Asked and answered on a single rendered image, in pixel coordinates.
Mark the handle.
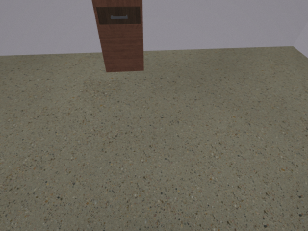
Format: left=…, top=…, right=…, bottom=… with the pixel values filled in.
left=111, top=15, right=128, bottom=19

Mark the cabinet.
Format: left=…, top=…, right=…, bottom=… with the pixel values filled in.
left=91, top=0, right=144, bottom=72

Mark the drawer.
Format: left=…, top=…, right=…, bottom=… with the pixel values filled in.
left=96, top=6, right=141, bottom=25

